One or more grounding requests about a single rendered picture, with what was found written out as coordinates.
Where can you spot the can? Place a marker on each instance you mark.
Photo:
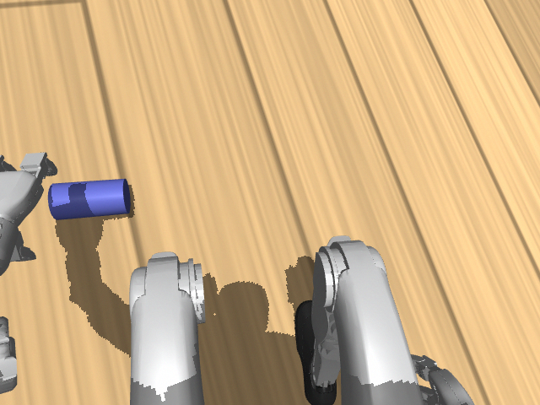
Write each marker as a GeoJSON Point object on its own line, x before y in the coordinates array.
{"type": "Point", "coordinates": [74, 200]}

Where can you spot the right robot hand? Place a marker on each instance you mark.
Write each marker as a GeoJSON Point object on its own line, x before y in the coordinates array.
{"type": "Point", "coordinates": [445, 388]}

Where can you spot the left robot hand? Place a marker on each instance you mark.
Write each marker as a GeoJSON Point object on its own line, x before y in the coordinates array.
{"type": "Point", "coordinates": [20, 191]}

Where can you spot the left robot arm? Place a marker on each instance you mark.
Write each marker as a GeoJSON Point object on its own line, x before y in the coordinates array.
{"type": "Point", "coordinates": [8, 362]}

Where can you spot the right robot foot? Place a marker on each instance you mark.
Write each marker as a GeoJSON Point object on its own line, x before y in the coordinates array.
{"type": "Point", "coordinates": [305, 338]}

